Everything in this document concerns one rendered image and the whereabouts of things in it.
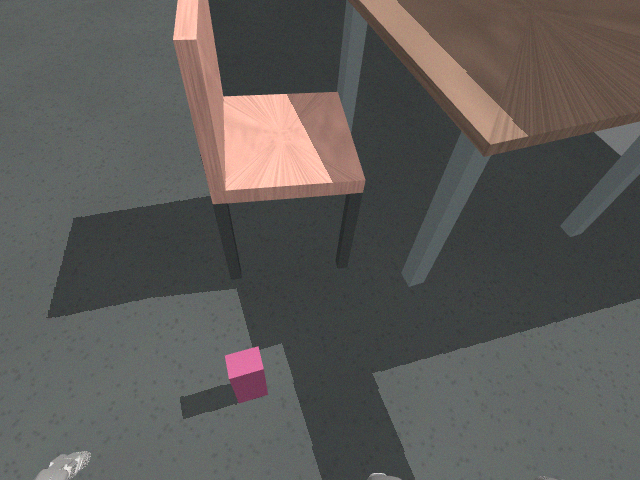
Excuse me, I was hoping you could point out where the chair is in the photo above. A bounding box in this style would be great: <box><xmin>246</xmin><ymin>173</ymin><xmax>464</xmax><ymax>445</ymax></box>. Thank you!
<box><xmin>173</xmin><ymin>0</ymin><xmax>366</xmax><ymax>280</ymax></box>

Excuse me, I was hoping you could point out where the carton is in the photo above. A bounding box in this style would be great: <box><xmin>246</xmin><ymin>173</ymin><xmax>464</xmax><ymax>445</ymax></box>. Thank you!
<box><xmin>225</xmin><ymin>346</ymin><xmax>268</xmax><ymax>403</ymax></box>

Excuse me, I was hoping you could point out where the left robot hand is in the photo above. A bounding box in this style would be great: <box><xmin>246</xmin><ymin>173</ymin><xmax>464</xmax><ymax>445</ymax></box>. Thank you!
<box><xmin>33</xmin><ymin>451</ymin><xmax>91</xmax><ymax>480</ymax></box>

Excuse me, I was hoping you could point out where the table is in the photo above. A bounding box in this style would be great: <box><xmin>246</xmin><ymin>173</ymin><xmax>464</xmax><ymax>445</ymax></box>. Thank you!
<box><xmin>337</xmin><ymin>0</ymin><xmax>640</xmax><ymax>287</ymax></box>

